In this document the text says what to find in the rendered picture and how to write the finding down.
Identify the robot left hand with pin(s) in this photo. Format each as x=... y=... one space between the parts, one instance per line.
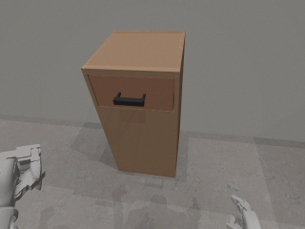
x=29 y=166

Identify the left robot forearm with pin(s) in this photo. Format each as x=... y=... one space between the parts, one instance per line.
x=8 y=217

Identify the cabinet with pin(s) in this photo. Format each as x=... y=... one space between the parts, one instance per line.
x=142 y=141

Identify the handle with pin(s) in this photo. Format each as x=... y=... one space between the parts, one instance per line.
x=129 y=101

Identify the robot right hand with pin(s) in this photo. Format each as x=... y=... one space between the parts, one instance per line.
x=248 y=220

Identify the drawer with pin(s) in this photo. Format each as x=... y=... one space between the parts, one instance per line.
x=159 y=90

